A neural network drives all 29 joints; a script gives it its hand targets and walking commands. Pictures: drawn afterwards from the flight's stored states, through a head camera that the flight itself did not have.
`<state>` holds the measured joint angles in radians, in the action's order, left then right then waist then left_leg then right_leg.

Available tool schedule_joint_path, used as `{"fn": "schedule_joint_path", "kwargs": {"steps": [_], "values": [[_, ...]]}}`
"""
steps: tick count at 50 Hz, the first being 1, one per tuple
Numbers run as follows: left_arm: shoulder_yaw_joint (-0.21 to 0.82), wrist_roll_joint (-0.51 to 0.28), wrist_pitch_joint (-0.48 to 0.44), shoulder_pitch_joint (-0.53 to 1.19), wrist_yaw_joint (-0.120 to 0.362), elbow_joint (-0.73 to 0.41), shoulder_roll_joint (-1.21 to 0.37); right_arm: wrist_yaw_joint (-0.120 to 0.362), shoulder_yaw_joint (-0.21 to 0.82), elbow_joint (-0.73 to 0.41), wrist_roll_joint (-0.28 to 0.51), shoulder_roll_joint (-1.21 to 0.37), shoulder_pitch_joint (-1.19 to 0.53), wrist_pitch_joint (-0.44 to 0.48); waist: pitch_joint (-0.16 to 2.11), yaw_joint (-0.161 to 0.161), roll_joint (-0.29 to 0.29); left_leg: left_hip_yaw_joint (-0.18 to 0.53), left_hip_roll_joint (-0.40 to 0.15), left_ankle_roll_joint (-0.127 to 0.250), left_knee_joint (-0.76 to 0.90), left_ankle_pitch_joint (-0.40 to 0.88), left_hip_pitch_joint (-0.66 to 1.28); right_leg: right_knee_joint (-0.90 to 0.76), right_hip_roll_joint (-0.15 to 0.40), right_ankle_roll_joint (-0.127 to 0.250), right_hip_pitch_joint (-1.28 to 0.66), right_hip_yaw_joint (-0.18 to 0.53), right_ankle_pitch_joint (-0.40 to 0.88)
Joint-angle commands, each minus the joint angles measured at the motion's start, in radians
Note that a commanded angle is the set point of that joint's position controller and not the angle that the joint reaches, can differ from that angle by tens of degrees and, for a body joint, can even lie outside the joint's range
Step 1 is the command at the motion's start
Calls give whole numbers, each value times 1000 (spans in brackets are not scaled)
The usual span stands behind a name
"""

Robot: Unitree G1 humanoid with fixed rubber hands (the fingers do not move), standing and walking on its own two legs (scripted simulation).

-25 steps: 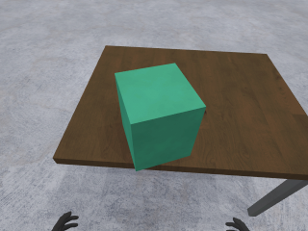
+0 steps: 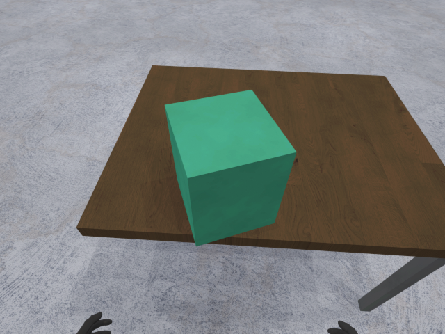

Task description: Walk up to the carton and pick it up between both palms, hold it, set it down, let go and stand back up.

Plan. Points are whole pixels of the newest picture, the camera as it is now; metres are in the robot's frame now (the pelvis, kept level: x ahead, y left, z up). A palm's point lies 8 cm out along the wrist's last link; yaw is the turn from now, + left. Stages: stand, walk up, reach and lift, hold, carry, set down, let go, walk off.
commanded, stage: stand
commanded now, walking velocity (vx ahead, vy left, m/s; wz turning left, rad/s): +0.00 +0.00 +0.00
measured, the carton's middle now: (223, 168) +0.46 +0.01 +0.01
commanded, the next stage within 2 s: none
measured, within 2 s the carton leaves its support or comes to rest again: neither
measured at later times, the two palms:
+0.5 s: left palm out of the picture +0.11 +0.26 -0.11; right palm out of the picture +0.09 -0.25 -0.12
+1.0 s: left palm out of the picture +0.10 +0.26 -0.11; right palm out of the picture +0.09 -0.25 -0.12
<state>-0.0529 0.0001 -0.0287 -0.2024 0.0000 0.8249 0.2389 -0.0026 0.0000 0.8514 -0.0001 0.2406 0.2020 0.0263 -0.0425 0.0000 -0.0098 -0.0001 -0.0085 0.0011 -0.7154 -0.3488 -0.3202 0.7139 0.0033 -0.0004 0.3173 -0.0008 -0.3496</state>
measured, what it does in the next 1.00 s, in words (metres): stands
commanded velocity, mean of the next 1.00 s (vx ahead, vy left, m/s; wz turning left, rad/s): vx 0.00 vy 0.00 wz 0.00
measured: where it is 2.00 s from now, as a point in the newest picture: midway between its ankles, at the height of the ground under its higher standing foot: outside the picture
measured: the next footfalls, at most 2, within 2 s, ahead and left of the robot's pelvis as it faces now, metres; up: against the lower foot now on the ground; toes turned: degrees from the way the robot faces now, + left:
none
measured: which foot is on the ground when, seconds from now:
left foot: down 0.00-1.00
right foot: down 0.00-1.00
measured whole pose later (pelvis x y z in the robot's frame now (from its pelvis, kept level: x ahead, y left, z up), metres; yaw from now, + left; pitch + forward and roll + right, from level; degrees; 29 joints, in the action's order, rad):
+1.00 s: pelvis +0.00 +0.00 +0.00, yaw +0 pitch -2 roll +0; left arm -0.05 0.00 -0.02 -0.18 0.00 0.89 0.24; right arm 0.00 0.00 0.90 0.00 0.24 0.20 0.03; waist -0.05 0.00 -0.02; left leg 0.00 -0.01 0.00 -0.70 -0.34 -0.32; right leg 0.69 0.00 0.00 0.31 0.00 -0.34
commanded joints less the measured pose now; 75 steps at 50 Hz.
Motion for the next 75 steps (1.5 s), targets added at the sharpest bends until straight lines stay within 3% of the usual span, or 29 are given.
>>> {"fn": "schedule_joint_path", "kwargs": {"steps": [1, 7, 10, 12, 18, 21, 22, 24, 25, 30, 32, 34, 36, 38, 40, 45, 47, 49, 50, 54, 57, 59, 61, 67, 68, 69, 70, 72, 75], "values": [[-46, 12, -32, 88, -11, -2, 281, -11, -71, -27, -21, 259, -97, 31, 13, 10, -4, 132, -91, 74, 232, 130, 25, -213, 89, 64, -24, 107, 129], [-43, 9, -27, 44, -9, 11, 257, -10, -83, -12, -24, 308, -140, 29, -28, -27, -61, 125, -94, 75, 255, 48, -30, -222, 79, 60, -34, 115, 112], [-48, 16, -30, 83, -10, 12, 282, -6, -71, -2, -21, 269, -100, 30, -8, -1, 2, 127, -87, 68, 258, 55, -4, -228, 96, 64, -29, 119, 88], [-44, 11, -31, 90, -14, -11, 282, -4, -66, 0, -15, 269, -117, 32, -9, -6, -44, 127, -90, 72, 253, 96, 5, -231, 97, 70, -23, 140, 130], [-48, 13, -28, 74, -9, 30, 281, -10, -66, 3, -25, 262, -117, 33, -23, -5, -3, 131, -97, 72, 250, 99, 0, -228, 92, 62, -24, 128, 130], [-48, 16, -28, 87, -12, 13, 286, -12, -75, 5, -20, 296, -122, 28, 7, -5, -42, 132, -105, 68, 252, 133, 15, -214, 86, 63, -28, 123, 132], [-50, 19, -31, 103, -13, 13, 291, -12, -77, 5, -14, 293, -118, 27, -6, -2, 2, 128, -94, 59, 236, 120, 6, -232, 97, 65, -24, 126, 124], [-53, 15, -27, 83, -11, 23, 285, -7, -71, 21, -18, 269, -87, 31, 15, -2, -10, 121, -90, 64, 243, 118, 17, -221, 95, 65, -39, 118, 124], [-49, 13, -25, 107, -11, 20, 283, -9, -69, 16, -18, 273, -116, 31, 7, 2, -66, 126, -100, 67, 240, 98, 18, -235, 95, 66, -29, 121, 117], [-44, 13, -30, 92, -6, 26, 282, -8, -62, 12, -17, 264, -115, 30, 5, -9, 2, 133, -95, 68, 262, 103, 15, -228, 89, 58, -39, 115, 117], [-42, 11, -26, 74, -11, 31, 263, -8, -69, 14, -17, 270, -131, 32, 11, -21, -70, 136, -103, 68, 273, 94, 11, -226, 94, 60, -54, 117, 131], [-49, 20, -24, 111, -12, 32, 290, -10, -70, 17, -10, 265, -115, 32, 16, 9, -22, 130, -99, 63, 258, 97, 21, -244, 92, 62, -39, 121, 105], [-44, 12, -25, 85, -11, 41, 266, -13, -69, 13, -23, 281, -127, 26, 11, -10, -54, 132, -100, 69, 259, 124, 19, -232, 93, 58, -44, 109, 141], [-44, 18, -23, 93, -11, 48, 283, -10, -71, 15, -19, 286, -114, 30, -15, -1, 15, 125, -93, 62, 261, 75, 1, -246, 93, 59, -30, 125, 132], [-36, 9, -21, 77, -11, 39, 256, -11, -72, 15, -26, 298, -113, 30, -1, -18, -57, 144, -107, 73, 298, 79, -4, -205, 84, 49, -63, 105, 151], [-40, 12, -23, 84, -13, 54, 265, -12, -70, 22, -14, 275, -133, 27, 24, -12, -38, 125, -103, 59, 266, 132, 24, -229, 93, 54, -66, 106, 166], [-41, 17, -27, 110, -11, 56, 287, -11, -73, 35, -13, 278, -91, 27, 20, 11, 15, 119, -96, 57, 240, 149, 52, -237, 99, 55, -33, 120, 159], [-40, 9, -26, 115, -14, 42, 283, -12, -69, 20, -19, 276, -100, 25, 21, 4, -68, 124, -97, 62, 262, 161, 34, -231, 95, 55, -57, 109, 177], [-41, 13, -28, 106, -12, 55, 277, -10, -70, 33, -13, 278, -101, 31, 39, 8, -20, 123, -99, 58, 251, 116, 41, -240, 92, 60, -55, 115, 152], [-44, 10, -29, 109, -14, 49, 284, -9, -70, 20, -19, 282, -123, 25, 52, -13, -52, 125, -109, 66, 265, 178, 27, -222, 90, 48, -94, 100, 203], [-38, 15, -30, 89, -10, 71, 272, -9, -68, 31, -16, 265, -126, 22, 36, -10, 26, 111, -89, 61, 237, 117, 34, -268, 110, 61, -67, 133, 142], [-44, 15, -24, 128, -9, 69, 284, -7, -70, 43, -17, 278, -100, 23, 15, 3, 27, 101, -84, 59, 251, 88, 41, -273, 113, 63, -24, 138, 97], [-41, 6, -23, 80, -8, 80, 270, -8, -71, 32, -24, 275, -113, 30, 15, -14, -65, 130, -102, 61, 285, 99, 15, -246, 88, 47, -50, 102, 115], [-42, 9, -25, 81, -11, 82, 260, -11, -64, 53, -17, 268, -85, 26, 14, -1, -14, 134, -104, 57, 292, 135, 41, -245, 96, 53, -62, 110, 177], [-45, 10, -25, 102, -10, 72, 266, -7, -63, 51, -21, 282, -102, 30, 24, -9, -81, 125, -110, 59, 291, 139, 43, -251, 94, 52, -78, 107, 175], [-43, 10, -20, 111, -11, 75, 270, -11, -65, 39, -21, 274, -114, 31, 28, 8, -57, 150, -120, 62, 312, 108, 23, -247, 83, 47, -93, 92, 169], [-41, 10, -17, 100, -16, 78, 260, -11, -64, 40, -22, 287, -97, 31, 7, -6, -70, 155, -119, 65, 322, 126, 2, -245, 90, 54, -97, 97, 164], [-43, 6, -23, 106, -8, 86, 274, -14, -61, 35, -18, 260, -117, 32, 62, -7, -7, 125, -106, 58, 299, 139, 37, -256, 89, 49, -121, 98, 181], [-41, 15, -24, 111, -6, 71, 262, -14, -65, 37, -16, 265, -113, 31, 32, -13, -88, 120, -108, 57, 305, 165, 23, -251, 98, 50, -108, 96, 212]]}}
